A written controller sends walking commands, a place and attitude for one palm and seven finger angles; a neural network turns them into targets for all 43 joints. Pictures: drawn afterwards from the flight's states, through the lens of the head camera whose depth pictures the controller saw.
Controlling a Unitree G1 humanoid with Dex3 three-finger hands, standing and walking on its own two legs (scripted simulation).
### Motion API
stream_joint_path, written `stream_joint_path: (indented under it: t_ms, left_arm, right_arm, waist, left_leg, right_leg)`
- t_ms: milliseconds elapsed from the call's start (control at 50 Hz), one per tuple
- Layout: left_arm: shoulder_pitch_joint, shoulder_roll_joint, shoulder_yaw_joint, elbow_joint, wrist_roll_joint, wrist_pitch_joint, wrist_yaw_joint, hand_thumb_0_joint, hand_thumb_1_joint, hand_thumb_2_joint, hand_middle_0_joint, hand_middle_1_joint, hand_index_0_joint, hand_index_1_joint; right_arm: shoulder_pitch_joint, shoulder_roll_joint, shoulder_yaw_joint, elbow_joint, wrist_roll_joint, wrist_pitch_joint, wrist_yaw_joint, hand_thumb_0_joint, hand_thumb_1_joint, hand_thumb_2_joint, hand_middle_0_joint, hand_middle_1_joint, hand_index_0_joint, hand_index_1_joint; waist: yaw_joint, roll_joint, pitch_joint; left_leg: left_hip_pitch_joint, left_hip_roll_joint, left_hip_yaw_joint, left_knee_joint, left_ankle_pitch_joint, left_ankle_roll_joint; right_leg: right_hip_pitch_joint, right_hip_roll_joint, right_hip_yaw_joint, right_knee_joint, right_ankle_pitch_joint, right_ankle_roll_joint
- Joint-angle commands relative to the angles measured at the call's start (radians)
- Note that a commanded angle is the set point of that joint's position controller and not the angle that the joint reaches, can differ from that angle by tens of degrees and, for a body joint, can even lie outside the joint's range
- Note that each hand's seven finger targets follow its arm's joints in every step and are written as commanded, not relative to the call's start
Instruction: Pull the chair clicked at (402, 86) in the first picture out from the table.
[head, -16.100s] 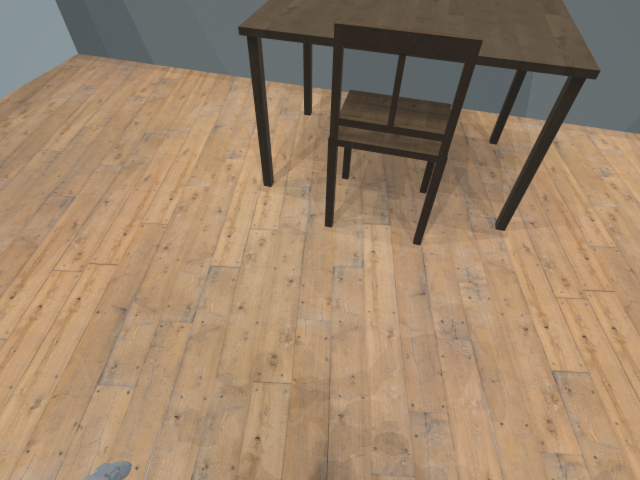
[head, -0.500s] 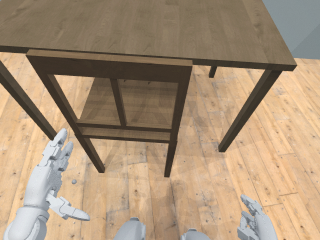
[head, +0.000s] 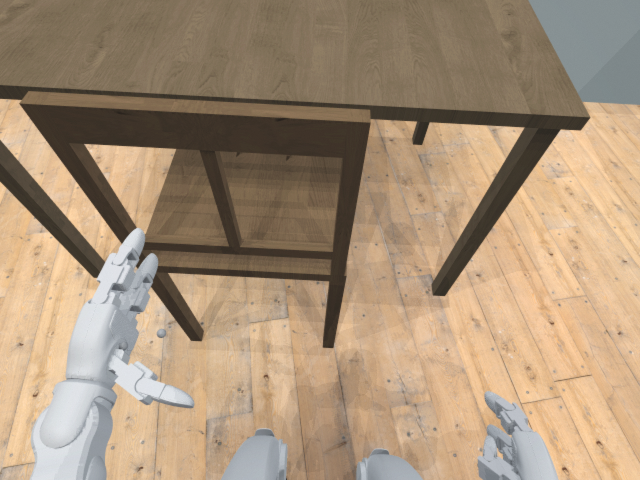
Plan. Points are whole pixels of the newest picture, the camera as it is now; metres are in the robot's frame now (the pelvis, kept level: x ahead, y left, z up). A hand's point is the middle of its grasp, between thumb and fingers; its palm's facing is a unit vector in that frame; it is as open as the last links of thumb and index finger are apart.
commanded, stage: aim the fingers beside a spindle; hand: left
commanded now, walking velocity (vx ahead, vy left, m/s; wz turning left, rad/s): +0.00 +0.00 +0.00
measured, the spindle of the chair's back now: (223, 201) +0.52 +0.17 -0.02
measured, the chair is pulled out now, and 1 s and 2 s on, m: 0.00 0.00 0.00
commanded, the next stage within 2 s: none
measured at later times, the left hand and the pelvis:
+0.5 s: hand (198, 311) +0.32 +0.16 +0.01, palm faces -0.06 -1.00 -0.02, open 16.9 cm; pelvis +0.00 +0.00 -0.01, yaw -1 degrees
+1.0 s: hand (221, 281) +0.36 +0.15 +0.00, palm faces -0.06 -1.00 -0.03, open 16.9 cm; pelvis -0.01 +0.01 -0.03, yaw -1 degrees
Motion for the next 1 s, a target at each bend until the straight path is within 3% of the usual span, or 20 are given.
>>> stream_joint_path:
  t_ms: [0,20,140,220,240,300,380,460,520,540,560,580,660,700,800,860,940,980]
  left_arm:
    - [-0.096,0.141,0.079,-0.092,0.003,-0.039,0.023,0.000,-0.500,0.300,-0.060,-0.080,-0.060,-0.080]
    - [-0.129,0.128,0.053,-0.104,0.005,-0.037,0.021,0.000,-0.500,0.300,-0.060,-0.080,-0.060,-0.080]
    - [-0.203,0.143,0.060,-0.178,0.004,-0.079,0.041,0.000,-0.500,0.300,-0.060,-0.080,-0.060,-0.080]
    - [-0.216,0.141,0.069,-0.121,0.017,-0.102,0.062,0.000,-0.500,0.300,-0.060,-0.080,-0.060,-0.080]
    - [-0.240,0.129,0.054,-0.109,0.019,-0.104,0.063,0.000,-0.500,0.300,-0.060,-0.080,-0.060,-0.080]
    - [-0.242,0.122,0.045,-0.043,0.031,-0.087,0.062,0.000,-0.500,0.300,-0.060,-0.080,-0.060,-0.080]
    - [-0.358,0.078,-0.022,-0.038,0.044,-0.074,0.061,0.000,-0.500,0.300,-0.060,-0.080,-0.060,-0.080]
    - [-0.382,0.121,0.023,-0.086,0.046,-0.094,0.089,0.000,-0.500,0.300,-0.060,-0.080,-0.060,-0.080]
    - [-0.399,0.107,0.020,-0.061,0.057,-0.105,0.121,0.000,-0.500,0.300,-0.060,-0.080,-0.060,-0.080]
    - [-0.397,0.132,0.048,-0.044,0.062,-0.108,0.132,0.000,-0.500,0.300,-0.060,-0.080,-0.060,-0.080]
    - [-0.391,0.110,0.029,-0.007,0.068,-0.102,0.135,0.000,-0.500,0.300,-0.060,-0.080,-0.060,-0.080]
    - [-0.406,0.138,0.055,0.022,0.074,-0.102,0.140,0.000,-0.500,0.300,-0.060,-0.080,-0.060,-0.080]
    - [-0.456,0.084,-0.004,0.090,0.077,-0.089,0.120,0.000,-0.500,0.300,-0.060,-0.080,-0.060,-0.080]
    - [-0.498,0.082,-0.013,0.101,0.076,-0.088,0.109,0.000,-0.500,0.300,-0.060,-0.080,-0.060,-0.080]
    - [-0.623,0.086,-0.028,0.038,0.078,-0.123,0.121,0.000,-0.500,0.300,-0.060,-0.080,-0.060,-0.080]
    - [-0.665,0.107,-0.004,0.075,0.091,-0.135,0.151,0.000,-0.500,0.300,-0.060,-0.080,-0.060,-0.080]
    - [-0.656,0.080,-0.009,0.198,0.115,-0.118,0.178,0.000,-0.500,0.300,-0.060,-0.080,-0.060,-0.080]
    - [-0.657,0.115,0.024,0.239,0.122,-0.110,0.185,0.000,-0.500,0.300,-0.060,-0.080,-0.060,-0.080]
  right_arm:
    - [-0.013,-0.139,-0.060,-0.139,0.002,-0.027,-0.003,0.000,-0.900,-0.900,0.200,0.300,0.200,0.300]
    - [-0.013,-0.141,-0.058,-0.142,0.001,-0.025,-0.002,0.000,-0.900,-0.900,0.200,0.300,0.200,0.300]
    - [-0.002,-0.134,-0.063,-0.140,-0.005,-0.021,0.001,0.000,-0.900,-0.900,0.200,0.300,0.200,0.300]
    - [0.002,-0.134,-0.063,-0.122,-0.009,-0.014,0.004,0.000,-0.900,-0.900,0.200,0.300,0.200,0.300]
    - [-0.001,-0.134,-0.062,-0.120,-0.009,-0.011,0.007,0.000,-0.900,-0.900,0.200,0.300,0.200,0.300]
    - [0.002,-0.141,-0.063,-0.119,-0.008,0.003,0.011,0.000,-0.900,-0.900,0.200,0.300,0.200,0.300]
    - [0.006,-0.143,-0.064,-0.122,-0.006,0.015,0.011,0.000,-0.900,-0.900,0.200,0.300,0.200,0.300]
    - [0.008,-0.139,-0.067,-0.125,-0.010,0.022,0.011,0.000,-0.900,-0.900,0.200,0.300,0.200,0.300]
    - [0.005,-0.131,-0.064,-0.119,-0.016,0.034,0.017,0.000,-0.900,-0.900,0.200,0.300,0.200,0.300]
    - [0.008,-0.132,-0.064,-0.114,-0.017,0.040,0.019,0.000,-0.900,-0.900,0.200,0.300,0.200,0.300]
    - [0.006,-0.130,-0.062,-0.117,-0.017,0.046,0.022,0.000,-0.900,-0.900,0.200,0.300,0.200,0.300]
    - [0.010,-0.134,-0.063,-0.111,-0.016,0.051,0.021,0.000,-0.900,-0.900,0.200,0.300,0.200,0.300]
    - [0.010,-0.139,-0.060,-0.116,-0.012,0.068,0.027,0.000,-0.900,-0.900,0.200,0.300,0.200,0.300]
    - [0.013,-0.142,-0.061,-0.116,-0.012,0.071,0.024,0.000,-0.900,-0.900,0.200,0.300,0.200,0.300]
    - [0.022,-0.143,-0.065,-0.102,-0.016,0.068,0.022,0.000,-0.900,-0.900,0.200,0.300,0.200,0.300]
    - [0.029,-0.144,-0.065,-0.083,-0.021,0.071,0.023,0.000,-0.900,-0.900,0.200,0.300,0.200,0.300]
    - [0.039,-0.144,-0.065,-0.076,-0.025,0.090,0.036,0.000,-0.900,-0.900,0.200,0.300,0.200,0.300]
    - [0.048,-0.149,-0.066,-0.079,-0.024,0.100,0.037,0.000,-0.900,-0.900,0.200,0.300,0.200,0.300]
  waist:
    - [-0.002,-0.006,-0.239]
    - [-0.008,0.013,-0.246]
    - [-0.004,0.025,-0.332]
    - [-0.010,-0.002,-0.312]
    - [-0.013,0.023,-0.298]
    - [-0.015,0.001,-0.290]
    - [-0.033,0.014,-0.305]
    - [-0.009,0.028,-0.393]
    - [-0.014,0.011,-0.379]
    - [-0.004,0.012,-0.378]
    - [-0.014,-0.001,-0.353]
    - [-0.014,-0.013,-0.340]
    - [-0.028,-0.013,-0.308]
    - [-0.037,-0.014,-0.325]
    - [-0.040,0.055,-0.412]
    - [-0.042,0.042,-0.406]
    - [-0.043,0.006,-0.382]
    - [-0.037,-0.010,-0.393]
  left_leg:
    - [0.219,-0.001,-0.028,-0.133,0.242,0.006]
    - [0.223,-0.002,-0.026,-0.129,0.243,0.007]
    - [0.259,0.003,-0.025,-0.112,0.296,0.008]
    - [0.237,0.006,-0.028,-0.099,0.300,0.006]
    - [0.232,0.004,-0.029,-0.098,0.286,0.004]
    - [0.203,0.004,-0.027,-0.091,0.257,0.005]
    - [0.226,0.007,-0.041,-0.088,0.244,0.006]
    - [0.255,0.007,-0.035,-0.076,0.290,0.004]
    - [0.239,0.006,-0.036,-0.069,0.296,0.003]
    - [0.220,0.006,-0.035,-0.067,0.285,0.001]
    - [0.198,0.004,-0.030,-0.065,0.259,0.002]
    - [0.176,0.003,-0.029,-0.057,0.253,0.004]
    - [0.146,0.000,-0.027,-0.055,0.190,0.003]
    - [0.139,0.000,-0.026,-0.042,0.186,0.006]
    - [0.227,0.007,-0.047,-0.030,0.229,0.001]
    - [0.215,0.009,-0.055,-0.023,0.225,-0.002]
    - [0.157,0.003,-0.049,-0.013,0.197,-0.001]
    - [0.132,0.002,-0.047,-0.007,0.198,0.000]
  right_leg:
    - [0.066,-0.002,0.052,-0.155,0.270,0.018]
    - [0.065,-0.005,0.058,-0.154,0.277,0.019]
    - [0.089,-0.006,0.064,-0.134,0.325,0.018]
    - [0.056,-0.003,0.059,-0.113,0.328,0.018]
    - [0.037,-0.003,0.058,-0.111,0.312,0.016]
    - [0.022,-0.004,0.061,-0.108,0.290,0.016]
    - [-0.023,-0.003,0.053,-0.098,0.259,0.012]
    - [0.013,-0.005,0.062,-0.084,0.300,0.012]
    - [0.001,-0.003,0.058,-0.071,0.307,0.014]
    - [0.008,-0.002,0.061,-0.068,0.301,0.012]
    - [-0.003,-0.002,0.061,-0.071,0.285,0.014]
    - [-0.006,-0.001,0.066,-0.069,0.286,0.013]
    - [-0.040,-0.002,0.067,-0.076,0.232,0.011]
    - [-0.045,-0.003,0.073,-0.074,0.231,0.012]
    - [-0.095,-0.002,0.062,-0.050,0.227,0.007]
    - [-0.120,0.000,0.057,-0.036,0.216,0.006]
    - [-0.133,-0.001,0.055,-0.025,0.203,0.007]
    - [-0.121,0.002,0.058,-0.015,0.212,0.005]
